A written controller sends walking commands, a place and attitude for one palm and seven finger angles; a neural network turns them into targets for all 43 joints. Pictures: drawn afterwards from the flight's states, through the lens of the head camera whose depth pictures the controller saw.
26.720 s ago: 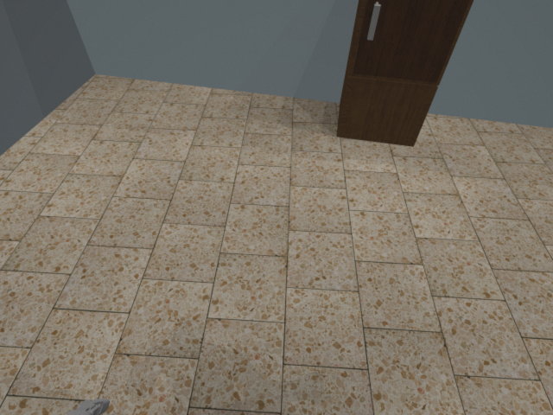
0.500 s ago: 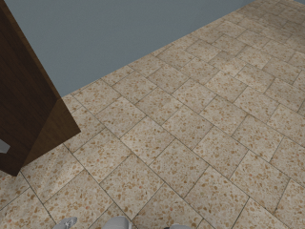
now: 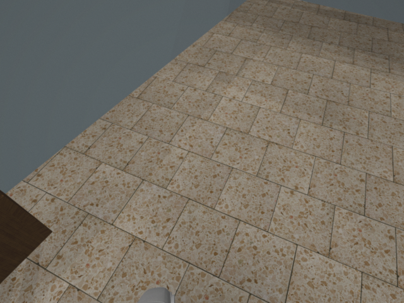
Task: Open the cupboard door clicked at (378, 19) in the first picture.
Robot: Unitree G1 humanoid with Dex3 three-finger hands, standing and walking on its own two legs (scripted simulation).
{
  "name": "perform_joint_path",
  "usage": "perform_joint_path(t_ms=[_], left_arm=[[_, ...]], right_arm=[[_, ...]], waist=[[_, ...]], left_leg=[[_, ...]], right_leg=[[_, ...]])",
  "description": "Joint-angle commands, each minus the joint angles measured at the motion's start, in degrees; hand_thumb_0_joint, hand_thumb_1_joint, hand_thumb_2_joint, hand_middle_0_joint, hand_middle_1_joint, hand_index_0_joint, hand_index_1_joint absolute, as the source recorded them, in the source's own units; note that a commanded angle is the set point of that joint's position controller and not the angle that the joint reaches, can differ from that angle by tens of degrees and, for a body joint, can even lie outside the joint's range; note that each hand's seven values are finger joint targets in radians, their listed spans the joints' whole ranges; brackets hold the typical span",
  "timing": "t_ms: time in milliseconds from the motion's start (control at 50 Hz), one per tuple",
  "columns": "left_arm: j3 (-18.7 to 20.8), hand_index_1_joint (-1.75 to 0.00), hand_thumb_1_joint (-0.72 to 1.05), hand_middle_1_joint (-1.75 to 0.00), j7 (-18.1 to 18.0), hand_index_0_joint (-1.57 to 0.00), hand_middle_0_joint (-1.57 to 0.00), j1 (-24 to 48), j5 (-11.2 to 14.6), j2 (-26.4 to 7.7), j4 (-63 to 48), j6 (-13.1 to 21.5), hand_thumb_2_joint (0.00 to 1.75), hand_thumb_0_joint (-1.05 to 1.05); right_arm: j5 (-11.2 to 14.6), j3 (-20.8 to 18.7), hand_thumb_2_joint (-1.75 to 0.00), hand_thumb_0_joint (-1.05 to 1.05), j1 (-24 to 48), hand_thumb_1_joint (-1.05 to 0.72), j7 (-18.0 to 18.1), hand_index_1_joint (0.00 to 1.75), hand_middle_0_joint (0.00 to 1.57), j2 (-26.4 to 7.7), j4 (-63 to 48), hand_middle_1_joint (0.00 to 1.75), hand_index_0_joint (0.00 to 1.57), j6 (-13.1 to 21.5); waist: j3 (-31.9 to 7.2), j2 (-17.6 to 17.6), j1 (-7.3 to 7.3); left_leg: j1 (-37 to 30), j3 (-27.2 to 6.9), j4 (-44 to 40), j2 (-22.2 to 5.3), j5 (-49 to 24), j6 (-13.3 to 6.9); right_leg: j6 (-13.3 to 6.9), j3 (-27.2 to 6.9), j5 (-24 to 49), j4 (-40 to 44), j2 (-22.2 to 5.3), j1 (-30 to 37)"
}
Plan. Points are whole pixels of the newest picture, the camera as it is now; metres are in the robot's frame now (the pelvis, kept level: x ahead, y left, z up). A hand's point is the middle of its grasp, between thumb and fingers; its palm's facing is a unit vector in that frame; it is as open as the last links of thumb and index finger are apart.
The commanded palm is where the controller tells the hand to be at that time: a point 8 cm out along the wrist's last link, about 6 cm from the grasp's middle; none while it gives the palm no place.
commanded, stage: walk to a spot facing it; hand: left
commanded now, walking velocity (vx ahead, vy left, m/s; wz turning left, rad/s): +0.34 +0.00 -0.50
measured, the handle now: out of the picture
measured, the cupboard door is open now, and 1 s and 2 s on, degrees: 44 44 44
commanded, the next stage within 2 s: turn to face it in 1.02 s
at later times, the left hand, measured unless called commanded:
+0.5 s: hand (175, 201) +0.38 +0.10 -0.15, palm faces -0.33 -0.92 -0.21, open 7.4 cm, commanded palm none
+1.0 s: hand (189, 179) +0.48 +0.07 -0.18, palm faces -0.30 -0.94 -0.18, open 7.3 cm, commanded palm none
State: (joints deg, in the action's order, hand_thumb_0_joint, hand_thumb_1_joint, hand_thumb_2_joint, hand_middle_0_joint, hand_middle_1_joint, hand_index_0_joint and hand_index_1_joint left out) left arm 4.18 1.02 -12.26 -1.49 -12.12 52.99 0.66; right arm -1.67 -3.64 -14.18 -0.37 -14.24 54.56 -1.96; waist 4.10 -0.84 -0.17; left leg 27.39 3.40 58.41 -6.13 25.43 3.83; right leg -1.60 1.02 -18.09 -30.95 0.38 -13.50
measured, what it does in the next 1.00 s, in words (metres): walks ahead, turning right: left foot, then right foot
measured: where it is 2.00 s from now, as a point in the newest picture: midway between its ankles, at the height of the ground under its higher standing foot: (261, 223)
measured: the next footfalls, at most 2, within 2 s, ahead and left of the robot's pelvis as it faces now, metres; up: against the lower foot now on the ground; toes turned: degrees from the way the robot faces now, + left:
left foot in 0.16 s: +0.17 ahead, +0.13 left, +0.00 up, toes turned -1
right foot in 0.52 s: +0.27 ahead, -0.18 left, +0.00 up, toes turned -23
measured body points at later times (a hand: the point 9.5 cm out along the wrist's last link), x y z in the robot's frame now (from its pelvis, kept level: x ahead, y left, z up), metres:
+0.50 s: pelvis +0.19 -0.04 +0.00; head +0.23 -0.06 +0.44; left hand +0.40 +0.15 -0.13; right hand +0.04 -0.24 -0.15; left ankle +0.13 +0.13 -0.73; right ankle +0.23 -0.16 -0.73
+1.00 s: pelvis +0.41 -0.11 +0.00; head +0.43 -0.11 +0.44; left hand +0.49 +0.12 -0.17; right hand +0.39 -0.35 -0.14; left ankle +0.48 -0.02 -0.73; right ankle +0.30 -0.19 -0.65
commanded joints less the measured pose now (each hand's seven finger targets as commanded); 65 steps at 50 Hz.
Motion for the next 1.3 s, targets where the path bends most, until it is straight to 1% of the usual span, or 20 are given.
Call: perform_joint_path(t_ms=[0, 80, 100, 120, 160, 280, 380, 440, 460, 480, 500, 600, 800, 820, 860, 1020, 1140, 1180, 1200, 1280], left_arm=[[2.78, -0.3, 0.9, -0.3, -0.19, -0.2, -0.2, -0.36, -0.26, -12.37, -2.62, 1.41, 0.9, 0.0], [2.62, -0.3, 0.9, -0.3, 0.31, -0.2, -0.2, 1.98, 0.09, -10.77, -2.47, 1.16, 0.9, 0.0], [1.98, -0.3, 0.9, -0.3, 0.53, -0.2, -0.2, 2.53, 0.15, -8.04, -2.98, 1.02, 0.9, 0.0], [1.04, -0.3, 0.9, -0.3, 1.02, -0.2, -0.2, 0.76, 0.87, -3.61, -4.07, 0.82, 0.9, 0.0], [1.1, -0.3, 0.9, -0.3, 1.64, -0.2, -0.2, 6.44, 0.12, -5.16, -6.71, 1.74, 0.9, 0.0], [0.21, -0.3, 0.9, -0.3, 3.07, -0.2, -0.2, 5.5, -0.37, -1.22, -3.59, 0.18, 0.9, 0.0], [-0.29, -0.3, 0.9, -0.3, 2.81, -0.2, -0.2, 10.3, -0.36, -0.92, -4.18, 0.15, 0.9, 0.0], [0.53, -0.3, 0.9, -0.3, 2.28, -0.2, -0.2, 3.26, -0.4, -3.46, -1.51, 0.66, 0.9, 0.0], [1.36, -0.3, 0.9, -0.3, 1.69, -0.2, -0.2, -5.5, -0.56, -6.69, 1.4, 1.34, 0.9, 0.0], [3.53, -0.3, 0.9, -0.3, 0.62, -0.2, -0.2, -15.8, -0.76, -13.69, 4.27, 1.94, 0.9, 0.0], [3.86, -0.3, 0.9, -0.3, 0.06, -0.2, -0.2, -18.08, 0.76, -16.96, 5.11, 1.71, 0.9, 0.0], [1.02, -0.3, 0.9, -0.3, -1.34, -0.2, -0.2, -0.9, 0.22, -6.32, 1.68, 2.51, 0.9, 0.0], [1.16, -0.3, 0.9, -0.3, -0.7, -0.2, -0.2, -2.95, 0.64, -6.96, 5.13, 3.48, 0.9, 0.0], [1.0, -0.3, 0.9, -0.3, -0.54, -0.2, -0.2, -2.53, 0.71, -5.74, 4.57, 3.32, 0.9, 0.0], [-0.43, -0.3, 0.9, -0.3, 0.04, -0.2, -0.2, -2.03, 0.86, -2.29, 1.17, 3.54, 0.9, 0.0], [-0.37, -0.3, 0.9, -0.3, 1.21, -0.2, -0.2, -0.32, -0.06, 0.44, 2.75, 1.02, 0.9, 0.0], [0.11, -0.3, 0.9, -0.3, 0.75, -0.2, -0.2, -4.93, -0.37, -1.56, 4.78, 1.53, 0.9, 0.0], [1.94, -0.3, 0.9, -0.3, -0.42, -0.2, -0.2, -14.05, -0.6, -10.75, 7.49, 2.95, 0.9, 0.0], [1.84, -0.3, 0.9, -0.3, -0.79, -0.2, -0.2, -16.27, 0.13, -13.21, 7.42, 2.57, 0.9, 0.0], [0.54, -0.3, 0.9, -0.3, -2.46, -0.2, -0.2, -4.29, 0.08, -5.78, 4.51, 2.1, 0.9, 0.0]], right_arm=[[0.39, -0.91, -0.9, 0.0, 4.0, -0.9, -0.82, 0.3, 0.2, -2.41, -7.23, 0.3, 0.2, 3.24], [0.46, -1.09, -0.9, 0.0, -5.01, -0.9, 0.11, 0.3, 0.2, -3.69, -4.24, 0.3, 0.2, 4.9], [0.27, -1.75, -0.9, 0.0, -11.52, -0.9, 1.04, 0.3, 0.2, -6.85, -2.33, 0.3, 0.2, 5.51], [-1.22, -3.33, -0.9, 0.0, -18.42, -0.9, 1.67, 0.3, 0.2, -13.87, -0.96, 0.3, 0.2, 6.04], [-1.01, -2.59, -0.9, 0.0, -16.87, -0.9, 2.04, 0.3, 0.2, -14.03, -2.43, 0.3, 0.2, 5.73], [-0.44, -0.23, -0.9, 0.0, -9.61, -0.9, 1.91, 0.3, 0.2, -5.67, -0.83, 0.3, 0.2, 7.14], [-0.64, -0.5, -0.9, 0.0, -11.88, -0.9, 1.16, 0.3, 0.2, -5.83, 1.46, 0.3, 0.2, 6.1], [-0.4, -0.28, -0.9, 0.0, -10.25, -0.9, 1.11, 0.3, 0.2, -6.18, 2.08, 0.3, 0.2, 5.43], [0.18, -0.05, -0.9, 0.0, -9.01, -0.9, 0.68, 0.3, 0.2, -5.1, 1.79, 0.3, 0.2, 5.49], [1.25, 0.84, -0.9, 0.0, -7.62, -0.9, 0.26, 0.3, 0.2, -1.15, 0.09, 0.3, 0.2, 5.84], [1.37, 0.74, -0.9, 0.0, -3.35, -0.9, 0.52, 0.3, 0.2, -1.11, -2.5, 0.3, 0.2, 5.86], [0.07, 0.07, -0.9, 0.0, -4.51, -0.9, 0.44, 0.3, 0.2, 1.17, 2.6, 0.3, 0.2, 3.85], [0.07, -0.55, -0.9, 0.0, -3.34, -0.9, -0.68, 0.3, 0.2, -0.44, 1.77, 0.3, 0.2, 5.57], [-0.23, -1.17, -0.9, 0.0, -9.4, -0.9, -0.22, 0.3, 0.2, -3.0, 3.76, 0.3, 0.2, 6.0], [-1.09, -2.7, -0.9, 0.0, -21.81, -0.9, 1.13, 0.3, 0.2, -11.64, 5.81, 0.3, 0.2, 5.69], [-0.36, -0.65, -0.9, 0.0, -5.95, -0.9, 1.35, 0.3, 0.2, -3.72, 3.37, 0.3, 0.2, 6.69], [0.14, -0.38, -0.9, 0.0, -4.97, -0.9, 0.96, 0.3, 0.2, -3.52, 4.54, 0.3, 0.2, 4.63], [0.97, 0.9, -0.9, 0.0, -5.8, -0.9, 0.47, 0.3, 0.2, 1.87, 3.6, 0.3, 0.2, 4.64], [1.21, 0.68, -0.9, 0.0, -4.57, -0.9, 0.7, 0.3, 0.2, 1.12, 2.33, 0.3, 0.2, 4.05], [1.16, 0.44, -0.9, 0.0, -1.68, -0.9, 0.93, 0.3, 0.2, 1.84, 3.69, 0.3, 0.2, 2.87]], waist=[[0.09, 9.29, 0.06], [-2.69, 4.58, -4.26], [-5.11, -3.26, -7.21], [-8.49, -20.75, -9.2], [-4.0, -6.95, -7.32], [-2.84, -8.81, -1.53], [-1.27, -8.22, -2.74], [-4.14, -5.26, 2.0], [-7.79, 0.2, 6.17], [-14.1, 16.04, 10.54], [-13.09, 18.47, 10.79], [-2.8, 8.69, -0.24], [-1.11, 2.97, -3.31], [-4.24, -1.93, -5.89], [-10.37, -17.26, -9.07], [-2.78, -6.28, -0.39], [-2.14, -2.88, 2.28], [-7.02, 17.15, 6.11], [-9.2, 17.23, 7.01], [-5.56, 11.28, 1.96]], left_leg=[[-1.52, 0.69, -11.74, 1.4, -6.43, -0.14], [-21.24, 3.63, -27.46, 4.49, -11.44, -0.34], [-30.31, -1.73, -32.59, 0.31, -5.03, -1.68], [-37.65, -26.06, -41.68, -17.13, 9.1, -7.9], [-27.64, -37.85, -48.6, -26.11, 15.97, -15.59], [-21.81, -1.54, -45.92, -12.62, -17.35, -8.95], [-19.35, 4.53, -44.87, -12.34, -19.21, -8.53], [-16.57, 6.87, -33.74, -11.13, -25.58, -6.52], [-8.65, 10.41, -21.16, -7.85, -27.68, -4.53], [6.79, 13.53, -1.82, -0.91, -10.14, -2.12], [15.52, 5.91, 11.94, 2.28, 11.31, -1.84], [4.09, -0.41, 2.62, -4.22, -3.52, -0.99], [-14.44, 4.0, -27.96, 1.74, -16.03, -2.83], [-24.46, 0.58, -30.82, -0.05, -13.28, -4.68], [-37.64, -31.82, -43.22, -21.97, -5.07, -15.44], [-14.98, -0.8, -47.07, -12.06, -16.72, -10.77], [-8.41, 2.87, -36.35, -6.61, -8.62, -7.42], [6.08, 8.55, -13.35, 4.24, 4.79, -2.68], [5.72, 3.21, -2.21, 3.86, 15.32, -2.9], [4.9, -2.05, 5.34, -0.71, 2.96, -1.96]], right_leg=[[-9.59, -15.66, -6.9, 18.12, -12.63, -3.28], [-6.48, -13.41, -9.15, 10.71, -7.47, -10.44], [-4.39, -10.5, -7.68, -0.15, -3.75, -15.42], [-0.48, -1.22, -15.78, -21.84, 4.36, -27.05], [-1.0, -4.17, -12.78, -39.34, -2.64, -32.31], [1.54, 0.87, 2.34, -26.49, -6.47, -23.82], [0.79, 6.84, 4.8, -9.58, -3.16, -13.15], [-1.05, 8.65, 5.21, -2.0, -0.47, 2.67], [-3.43, 4.99, 3.61, 0.46, -1.81, 17.31], [-8.94, -16.17, -2.12, 6.21, -17.03, 31.53], [-13.62, -32.01, 4.91, 14.9, -26.18, 31.34], [-9.88, -9.73, 10.82, 17.47, -16.77, 2.89], [-6.62, -4.35, 8.77, 11.06, -11.99, 0.3], [-4.81, -1.49, 11.84, 0.07, -8.58, -4.37], [-0.89, 2.28, -13.93, -33.98, 1.47, -23.44], [1.36, 1.76, 1.39, -18.87, -7.3, -14.45], [1.91, 7.55, 8.63, -1.12, -2.45, 4.4], [-3.95, -14.17, 12.74, 9.71, -20.4, 20.17], [-8.92, -20.94, 12.56, 15.64, -28.04, 18.47], [-7.65, -3.93, 29.51, 13.02, -23.57, 8.22]])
